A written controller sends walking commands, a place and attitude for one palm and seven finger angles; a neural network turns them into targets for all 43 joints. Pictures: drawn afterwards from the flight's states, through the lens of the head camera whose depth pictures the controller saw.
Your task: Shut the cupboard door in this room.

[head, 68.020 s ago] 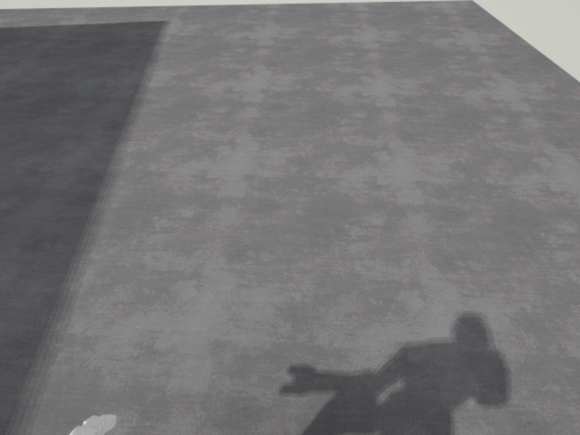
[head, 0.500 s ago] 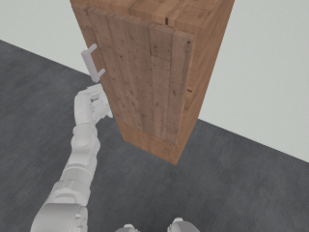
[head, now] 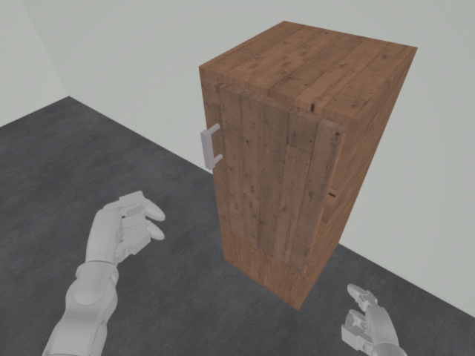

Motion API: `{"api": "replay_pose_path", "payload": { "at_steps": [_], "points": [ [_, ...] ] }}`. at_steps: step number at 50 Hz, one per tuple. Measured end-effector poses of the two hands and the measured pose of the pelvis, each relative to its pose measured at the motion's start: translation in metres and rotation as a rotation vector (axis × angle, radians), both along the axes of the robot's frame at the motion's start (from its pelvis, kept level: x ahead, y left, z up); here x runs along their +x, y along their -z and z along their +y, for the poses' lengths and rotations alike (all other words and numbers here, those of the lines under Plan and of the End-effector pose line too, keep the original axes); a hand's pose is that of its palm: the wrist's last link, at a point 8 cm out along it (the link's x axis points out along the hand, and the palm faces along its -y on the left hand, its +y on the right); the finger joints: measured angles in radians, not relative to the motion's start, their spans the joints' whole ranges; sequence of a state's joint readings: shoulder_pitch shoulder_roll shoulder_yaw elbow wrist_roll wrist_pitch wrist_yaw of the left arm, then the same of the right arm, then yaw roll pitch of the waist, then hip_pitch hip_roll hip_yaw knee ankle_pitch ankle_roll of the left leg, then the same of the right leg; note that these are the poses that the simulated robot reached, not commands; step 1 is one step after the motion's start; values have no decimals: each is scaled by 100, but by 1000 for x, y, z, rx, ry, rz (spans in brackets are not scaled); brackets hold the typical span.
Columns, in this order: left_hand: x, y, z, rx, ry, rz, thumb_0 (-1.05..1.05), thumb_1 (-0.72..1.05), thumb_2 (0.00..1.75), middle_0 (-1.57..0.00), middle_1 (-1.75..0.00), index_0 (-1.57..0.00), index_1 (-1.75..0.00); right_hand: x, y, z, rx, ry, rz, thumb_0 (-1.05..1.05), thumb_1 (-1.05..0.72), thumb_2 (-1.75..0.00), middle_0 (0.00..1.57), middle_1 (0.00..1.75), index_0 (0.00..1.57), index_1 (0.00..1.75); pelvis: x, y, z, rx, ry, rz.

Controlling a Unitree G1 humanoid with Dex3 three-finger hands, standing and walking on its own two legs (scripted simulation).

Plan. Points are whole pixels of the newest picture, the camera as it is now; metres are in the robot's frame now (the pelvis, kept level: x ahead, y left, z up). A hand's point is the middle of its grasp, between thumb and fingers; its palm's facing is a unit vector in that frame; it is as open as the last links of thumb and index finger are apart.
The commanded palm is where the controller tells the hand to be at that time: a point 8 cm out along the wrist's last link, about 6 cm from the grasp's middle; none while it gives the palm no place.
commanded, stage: draw the hand back to the body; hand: left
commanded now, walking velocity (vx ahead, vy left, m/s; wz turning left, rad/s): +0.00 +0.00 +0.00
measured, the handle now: (212, 146) +0.63 +0.13 -0.02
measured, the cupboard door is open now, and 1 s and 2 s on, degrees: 0 0 0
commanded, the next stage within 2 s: step back with the hand held close in 0.80 s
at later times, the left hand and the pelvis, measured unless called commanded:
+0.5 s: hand (10, 266) +0.18 +0.29 +0.17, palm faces +0.48 -0.76 -0.43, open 6.6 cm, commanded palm +0.14 +0.32 +0.18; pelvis +0.00 +0.02 +0.01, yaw +1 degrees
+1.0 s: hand (26, 269) +0.17 +0.27 +0.16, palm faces +0.47 -0.79 -0.40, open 7.4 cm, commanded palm +0.12 +0.30 +0.18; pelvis -0.01 +0.00 +0.01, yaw +0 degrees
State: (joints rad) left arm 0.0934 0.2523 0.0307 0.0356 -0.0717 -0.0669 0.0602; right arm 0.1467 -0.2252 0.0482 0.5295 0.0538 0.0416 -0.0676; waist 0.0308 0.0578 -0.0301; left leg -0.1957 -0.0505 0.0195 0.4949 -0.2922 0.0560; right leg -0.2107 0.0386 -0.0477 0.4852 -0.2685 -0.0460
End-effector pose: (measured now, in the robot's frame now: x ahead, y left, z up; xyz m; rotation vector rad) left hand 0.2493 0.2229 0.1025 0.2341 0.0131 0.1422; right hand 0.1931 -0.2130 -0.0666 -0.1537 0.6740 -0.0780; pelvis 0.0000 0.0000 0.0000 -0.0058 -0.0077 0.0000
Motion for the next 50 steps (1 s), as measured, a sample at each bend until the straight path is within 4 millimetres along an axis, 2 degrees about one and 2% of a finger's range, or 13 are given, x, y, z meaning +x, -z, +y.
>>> {"api": "replay_pose_path", "payload": {
  "at_steps": [5, 10, 15, 22, 25, 29, 34, 41, 50],
  "points": [
    [-25, -19, 22, 34, -67, -34, 2, 90, 90, -87, -103, -88, -103, 8, -4, 22, 16, -59, -19, 1, -91, -90, 20, 30, 20, 30, 4, -4, 7, -4, -8, -25],
    [-48, -35, 43, 81, -129, -60, 1, 90, 90, -74, -88, -75, -89, 3, 2, 32, 25, -82, 2, 1, -91, -90, 20, 30, 21, 30, 6, -5, 12, -7, -12, -39],
    [-70, -51, 66, 145, -201, -82, 1, 90, 90, -60, -73, -61, -74, -9, 10, 30, 22, -73, 38, 1, -91, -90, 20, 30, 21, 30, 6, -6, 15, -10, -12, -44],
    [-104, -77, 93, 253, -293, -127, 1, 90, 90, -41, -53, -42, -53, -23, 15, 18, 6, -38, 52, 1, -91, -90, 20, 30, 21, 30, 3, -6, 17, -12, -9, -49],
    [-117, -83, 101, 280, -331, -143, 1, 90, 90, -33, -44, -34, -45, -26, 15, 12, -3, -30, 47, 1, -91, -90, 20, 30, 20, 30, 0, -5, 16, -12, -11, -53],
    [-123, -76, 100, 252, -356, -143, 1, 90, 90, -27, -37, -28, -37, -28, 14, 7, -21, -33, 37, 1, -91, -90, 20, 30, 20, 30, -6, -5, 16, -9, -16, -58],
    [-122, -68, 90, 210, -331, -145, 1, 90, 90, -22, -33, -24, -33, -29, 9, 4, -31, -26, 9, 1, -91, -90, 20, 30, 20, 30, -10, -5, 13, -7, -14, -65],
    [-119, -76, 83, 222, -297, -182, 1, 89, 90, -21, -31, -22, -31, -29, 2, 4, -18, -22, -35, 1, -91, -90, 20, 30, 20, 30, -12, -5, 7, -7, -4, -74],
    [-118, -79, 83, 254, -301, -180, 1, 89, 90, -21, -30, -22, -30, -34, 8, -1, -11, -15, -2, 1, -91, -90, 20, 30, 21, 30, -13, -5, 4, -15, -6, -44]
  ]
}}
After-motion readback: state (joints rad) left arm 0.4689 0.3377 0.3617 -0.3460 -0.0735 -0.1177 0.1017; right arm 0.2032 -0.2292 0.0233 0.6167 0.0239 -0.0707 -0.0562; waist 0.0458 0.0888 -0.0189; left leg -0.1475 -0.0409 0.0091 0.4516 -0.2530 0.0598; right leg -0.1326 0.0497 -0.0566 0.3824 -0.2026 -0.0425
